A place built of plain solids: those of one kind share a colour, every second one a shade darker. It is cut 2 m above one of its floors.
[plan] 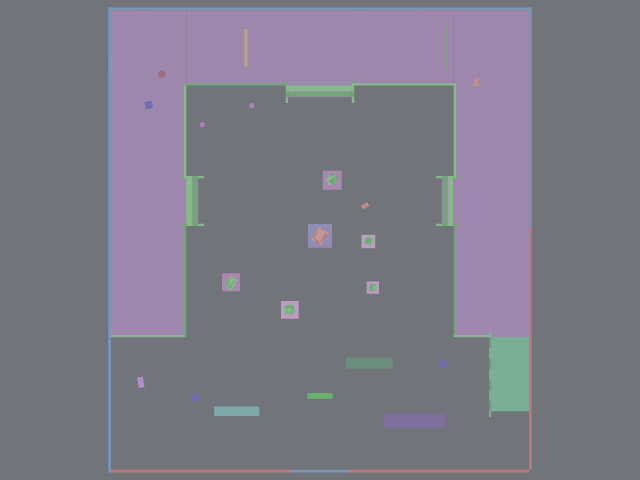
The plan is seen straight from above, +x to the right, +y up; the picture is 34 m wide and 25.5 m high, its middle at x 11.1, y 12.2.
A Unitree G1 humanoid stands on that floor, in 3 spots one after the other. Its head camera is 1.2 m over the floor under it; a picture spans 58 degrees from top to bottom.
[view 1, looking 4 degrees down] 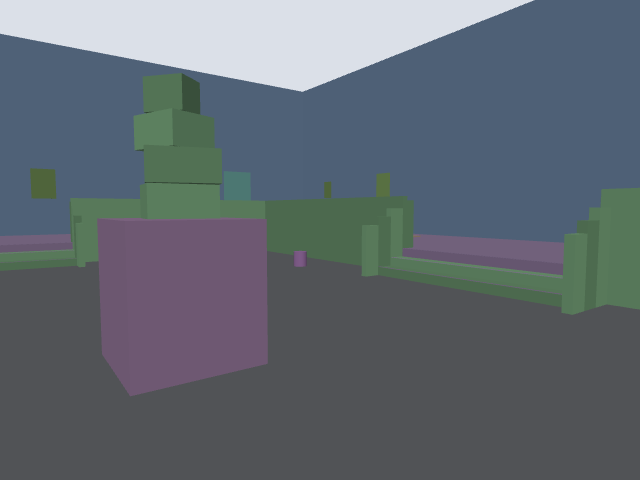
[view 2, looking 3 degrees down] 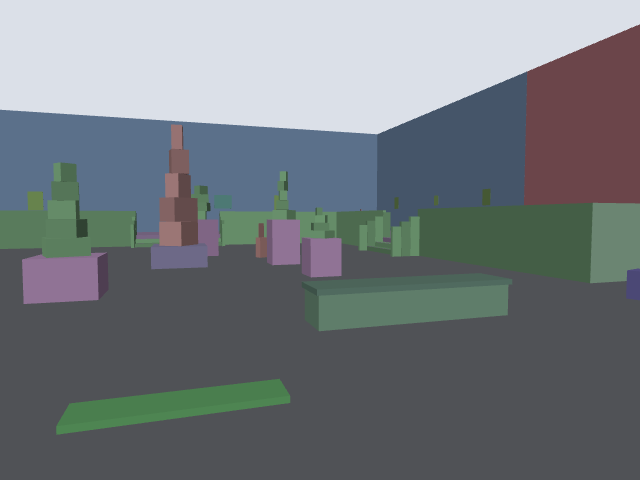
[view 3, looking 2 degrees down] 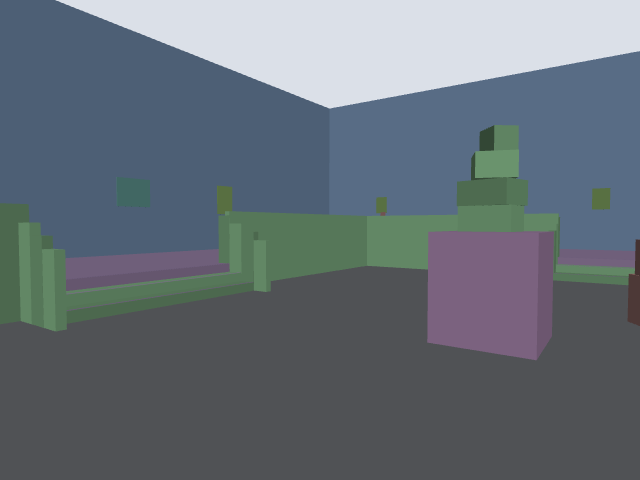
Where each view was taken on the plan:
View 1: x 15.17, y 14.27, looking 144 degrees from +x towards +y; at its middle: piece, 10.47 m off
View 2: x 11.10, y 1.10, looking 72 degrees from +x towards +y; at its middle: piece_base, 8.68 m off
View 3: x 7.03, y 14.27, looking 35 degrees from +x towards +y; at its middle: piece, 10.71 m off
